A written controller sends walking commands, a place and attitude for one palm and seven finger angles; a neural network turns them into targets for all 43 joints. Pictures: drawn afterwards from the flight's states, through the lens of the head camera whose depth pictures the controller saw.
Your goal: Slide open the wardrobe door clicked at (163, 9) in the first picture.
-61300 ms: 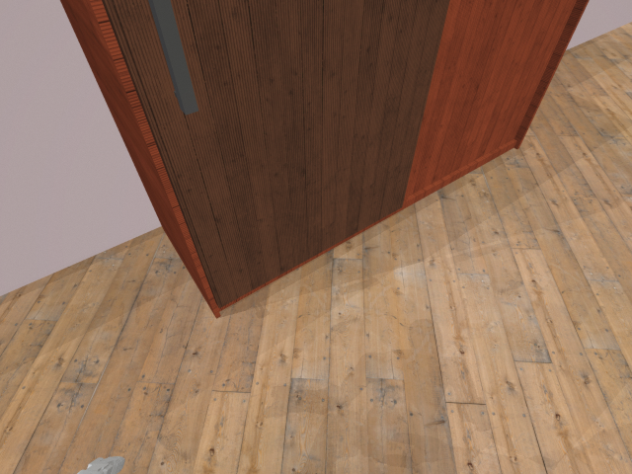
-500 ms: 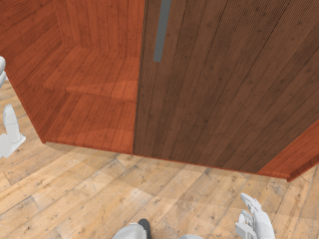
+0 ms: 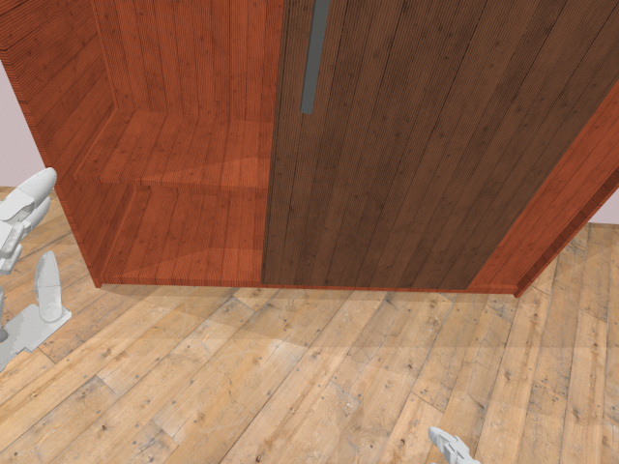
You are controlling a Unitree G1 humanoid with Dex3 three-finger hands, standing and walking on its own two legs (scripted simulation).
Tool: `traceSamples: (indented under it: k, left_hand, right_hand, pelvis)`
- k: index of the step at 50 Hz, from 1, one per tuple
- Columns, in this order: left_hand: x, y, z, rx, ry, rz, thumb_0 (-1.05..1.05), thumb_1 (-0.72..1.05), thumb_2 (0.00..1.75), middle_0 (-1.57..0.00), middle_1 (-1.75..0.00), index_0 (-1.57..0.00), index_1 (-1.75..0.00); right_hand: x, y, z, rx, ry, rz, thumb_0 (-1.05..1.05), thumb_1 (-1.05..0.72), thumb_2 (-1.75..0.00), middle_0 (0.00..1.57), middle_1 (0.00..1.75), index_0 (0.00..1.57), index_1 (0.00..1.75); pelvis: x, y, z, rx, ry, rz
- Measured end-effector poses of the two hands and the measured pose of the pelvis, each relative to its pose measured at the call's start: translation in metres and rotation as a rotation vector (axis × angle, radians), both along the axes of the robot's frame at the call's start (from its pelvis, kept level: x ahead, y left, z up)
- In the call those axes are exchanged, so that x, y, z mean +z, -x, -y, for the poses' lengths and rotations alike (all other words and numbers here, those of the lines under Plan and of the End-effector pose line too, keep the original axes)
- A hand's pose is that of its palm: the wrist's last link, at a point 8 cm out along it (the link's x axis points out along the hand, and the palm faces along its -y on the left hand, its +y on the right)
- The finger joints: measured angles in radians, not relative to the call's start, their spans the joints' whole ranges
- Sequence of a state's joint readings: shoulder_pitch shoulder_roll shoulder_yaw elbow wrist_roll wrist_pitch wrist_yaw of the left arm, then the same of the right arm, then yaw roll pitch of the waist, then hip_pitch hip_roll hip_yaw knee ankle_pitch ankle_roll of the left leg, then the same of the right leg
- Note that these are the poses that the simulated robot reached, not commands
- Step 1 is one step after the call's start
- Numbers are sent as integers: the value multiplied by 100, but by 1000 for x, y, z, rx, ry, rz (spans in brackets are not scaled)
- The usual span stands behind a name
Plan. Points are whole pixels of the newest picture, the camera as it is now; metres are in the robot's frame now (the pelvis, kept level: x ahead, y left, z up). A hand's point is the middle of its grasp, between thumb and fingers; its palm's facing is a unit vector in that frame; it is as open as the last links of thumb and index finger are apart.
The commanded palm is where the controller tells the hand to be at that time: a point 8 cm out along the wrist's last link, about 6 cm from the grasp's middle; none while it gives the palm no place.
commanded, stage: stop stepping back and stand still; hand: left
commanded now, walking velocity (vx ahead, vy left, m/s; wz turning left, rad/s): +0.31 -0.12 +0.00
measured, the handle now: (314, 39) +0.91 +0.05 +0.20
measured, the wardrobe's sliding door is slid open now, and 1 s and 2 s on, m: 0.60 0.60 0.60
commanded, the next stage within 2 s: let the arm hang, fingers relaxed in 1.42 s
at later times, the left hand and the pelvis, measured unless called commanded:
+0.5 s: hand out of the picture +0.05 +0.32 +0.18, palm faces +0.43 -0.74 -0.52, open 7.4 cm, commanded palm +0.01 +0.36 +0.16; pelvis -0.14 +0.06 -0.04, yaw -2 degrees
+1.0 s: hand out of the picture +0.09 +0.38 +0.16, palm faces +0.43 -0.72 -0.55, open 7.4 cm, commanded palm +0.03 +0.41 +0.16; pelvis -0.12 +0.11 -0.03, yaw -1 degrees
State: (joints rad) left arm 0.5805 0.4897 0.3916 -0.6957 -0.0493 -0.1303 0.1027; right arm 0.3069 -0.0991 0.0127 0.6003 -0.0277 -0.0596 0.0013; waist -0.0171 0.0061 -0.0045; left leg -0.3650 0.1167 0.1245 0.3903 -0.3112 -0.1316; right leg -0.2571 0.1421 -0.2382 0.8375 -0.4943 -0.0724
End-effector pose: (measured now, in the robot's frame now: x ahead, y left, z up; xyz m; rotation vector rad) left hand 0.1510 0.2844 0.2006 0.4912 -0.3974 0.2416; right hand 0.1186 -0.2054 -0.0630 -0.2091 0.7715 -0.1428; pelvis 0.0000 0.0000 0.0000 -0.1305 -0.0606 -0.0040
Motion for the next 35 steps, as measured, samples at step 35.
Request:
traceSamples:
  k: [35]
  left_hand:
    - [-50,139,-117,271,127,-30,2,89,90,-21,-30,-21,-30]
  right_hand:
    - [-33,129,-49,-16,105,-7,2,-90,-90,20,30,21,30]
  pelvis:
    - [-24,139,-94,-9,-125,-36]
